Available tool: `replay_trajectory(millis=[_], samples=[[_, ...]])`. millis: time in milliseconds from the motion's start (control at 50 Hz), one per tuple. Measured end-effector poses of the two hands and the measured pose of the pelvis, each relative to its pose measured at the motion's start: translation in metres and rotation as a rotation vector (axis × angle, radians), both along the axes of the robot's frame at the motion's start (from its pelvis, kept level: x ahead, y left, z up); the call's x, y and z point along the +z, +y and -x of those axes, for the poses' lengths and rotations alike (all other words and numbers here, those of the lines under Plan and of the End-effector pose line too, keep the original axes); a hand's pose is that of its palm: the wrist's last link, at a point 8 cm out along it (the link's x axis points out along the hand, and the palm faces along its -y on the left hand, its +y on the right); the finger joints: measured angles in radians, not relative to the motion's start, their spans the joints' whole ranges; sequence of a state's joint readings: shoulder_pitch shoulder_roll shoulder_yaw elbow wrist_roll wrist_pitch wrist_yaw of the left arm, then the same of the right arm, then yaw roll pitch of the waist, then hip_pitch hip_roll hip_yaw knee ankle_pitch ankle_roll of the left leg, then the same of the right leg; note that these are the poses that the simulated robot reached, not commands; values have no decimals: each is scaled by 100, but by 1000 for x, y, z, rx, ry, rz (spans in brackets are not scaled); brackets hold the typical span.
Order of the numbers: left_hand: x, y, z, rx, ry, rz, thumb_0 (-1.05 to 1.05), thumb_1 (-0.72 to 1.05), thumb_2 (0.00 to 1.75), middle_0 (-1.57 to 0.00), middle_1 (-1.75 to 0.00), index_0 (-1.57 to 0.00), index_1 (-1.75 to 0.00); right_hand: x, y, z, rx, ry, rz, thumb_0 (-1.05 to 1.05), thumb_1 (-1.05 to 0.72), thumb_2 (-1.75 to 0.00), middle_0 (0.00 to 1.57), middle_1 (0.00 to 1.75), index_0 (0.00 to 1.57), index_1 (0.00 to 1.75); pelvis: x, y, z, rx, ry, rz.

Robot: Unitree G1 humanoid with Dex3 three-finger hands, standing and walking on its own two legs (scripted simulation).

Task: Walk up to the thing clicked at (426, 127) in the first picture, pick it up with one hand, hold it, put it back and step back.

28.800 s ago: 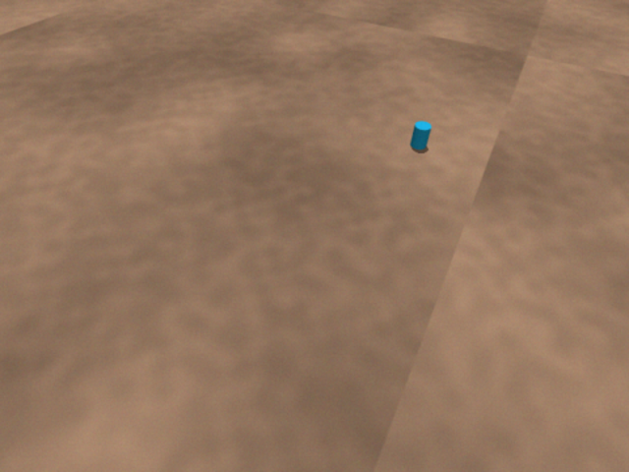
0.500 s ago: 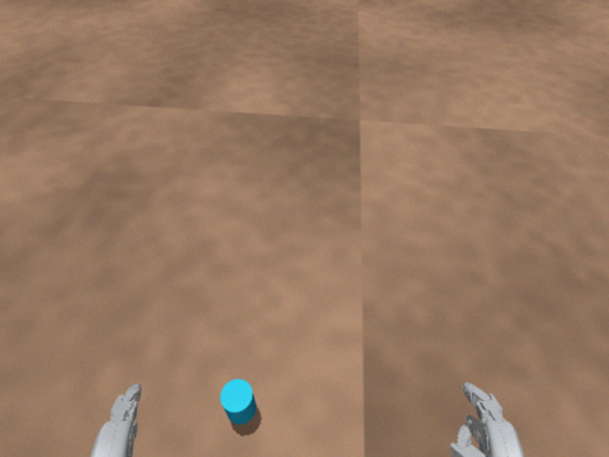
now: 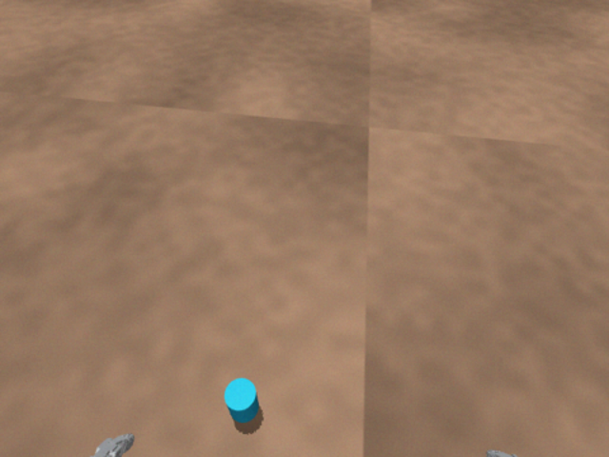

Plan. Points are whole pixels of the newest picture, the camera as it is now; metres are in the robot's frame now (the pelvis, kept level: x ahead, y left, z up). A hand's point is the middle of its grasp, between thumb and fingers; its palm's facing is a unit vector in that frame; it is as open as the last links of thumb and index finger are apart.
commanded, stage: stand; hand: left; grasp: from the side
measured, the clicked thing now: (242, 400) +0.41 +0.17 -0.69
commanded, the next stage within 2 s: step back in 1.92 s
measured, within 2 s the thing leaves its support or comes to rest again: neither
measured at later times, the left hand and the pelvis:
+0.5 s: hand out of the picture +0.04 +0.25 -0.13, palm faces +0.00 -0.94 -0.34, open 7.3 cm; pelvis +0.00 +0.01 +0.03, yaw +1 degrees
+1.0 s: hand out of the picture +0.05 +0.25 -0.13, palm faces -0.01 -0.94 -0.34, open 7.3 cm; pelvis -0.01 +0.00 +0.03, yaw +0 degrees
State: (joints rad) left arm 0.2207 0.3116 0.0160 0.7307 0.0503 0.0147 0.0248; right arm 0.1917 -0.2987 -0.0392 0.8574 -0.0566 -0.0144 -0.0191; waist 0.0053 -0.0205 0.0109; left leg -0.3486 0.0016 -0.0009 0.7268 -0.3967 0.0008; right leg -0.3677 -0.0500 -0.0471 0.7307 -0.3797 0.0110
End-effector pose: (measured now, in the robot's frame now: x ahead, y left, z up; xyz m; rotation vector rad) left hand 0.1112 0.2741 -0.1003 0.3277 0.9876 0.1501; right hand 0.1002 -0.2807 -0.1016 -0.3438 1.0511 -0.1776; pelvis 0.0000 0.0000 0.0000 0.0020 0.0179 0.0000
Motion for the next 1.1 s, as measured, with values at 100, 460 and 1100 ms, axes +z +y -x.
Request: replay_trajectory(millis=[100, 460, 1100], samples=[[-1, 13, 29, 46, 107, -9, 0, 88, 90, -21, -30, -21, -30, 2, -3, 22, -35, 81, 0, 1, -91, -90, 20, 29, 20, 30, 11, 4, -2, 0, -24, 2], [6, 22, 72, 119, 254, -5, 0, 91, 90, -21, -30, -21, -30, 2, 13, 45, -60, 184, -52, 0, -90, -90, 20, 30, 20, 30, 30, 11, 4, 10, -72, -3], [11, 14, 61, 109, 263, -5, 0, 91, 90, -21, -30, -21, -30, 7, -9, 48, -76, 200, -34, 0, -91, -90, 20, 29, 20, 30, 34, 0, 4, 0, -66, -2]])
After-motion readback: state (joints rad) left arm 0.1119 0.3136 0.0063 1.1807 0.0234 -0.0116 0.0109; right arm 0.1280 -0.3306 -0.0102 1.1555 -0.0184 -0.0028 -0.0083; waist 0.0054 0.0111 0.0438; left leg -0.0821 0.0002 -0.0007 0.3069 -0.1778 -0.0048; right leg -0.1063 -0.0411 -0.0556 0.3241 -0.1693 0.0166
